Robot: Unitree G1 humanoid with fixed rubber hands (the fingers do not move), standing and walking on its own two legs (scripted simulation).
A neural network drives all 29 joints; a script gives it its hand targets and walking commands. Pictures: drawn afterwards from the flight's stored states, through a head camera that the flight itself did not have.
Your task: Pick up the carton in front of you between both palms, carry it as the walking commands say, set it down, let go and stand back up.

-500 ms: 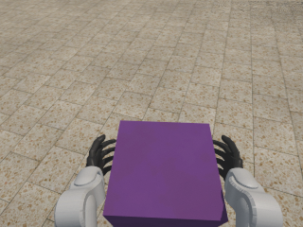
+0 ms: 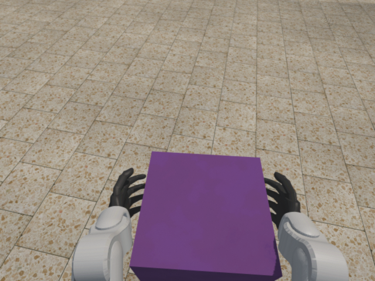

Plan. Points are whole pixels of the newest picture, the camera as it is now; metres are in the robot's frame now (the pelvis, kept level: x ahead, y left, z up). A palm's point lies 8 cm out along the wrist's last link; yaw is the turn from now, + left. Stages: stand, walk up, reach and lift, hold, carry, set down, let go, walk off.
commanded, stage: carry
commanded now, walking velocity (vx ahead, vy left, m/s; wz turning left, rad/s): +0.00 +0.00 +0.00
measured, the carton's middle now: (200, 229) +0.22 -0.01 -0.01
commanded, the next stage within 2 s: none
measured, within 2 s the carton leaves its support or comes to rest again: neither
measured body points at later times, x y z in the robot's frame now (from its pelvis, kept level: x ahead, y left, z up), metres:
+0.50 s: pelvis +0.23 -0.03 -0.01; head +0.22 -0.04 +0.44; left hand +0.46 +0.14 +0.07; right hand +0.47 -0.17 +0.07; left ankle +0.15 +0.10 -0.75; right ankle +0.26 -0.11 -0.75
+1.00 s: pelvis +0.25 -0.01 -0.02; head +0.24 -0.01 +0.43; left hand +0.51 +0.16 +0.02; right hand +0.53 -0.15 +0.02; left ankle +0.15 +0.09 -0.75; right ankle +0.26 -0.11 -0.75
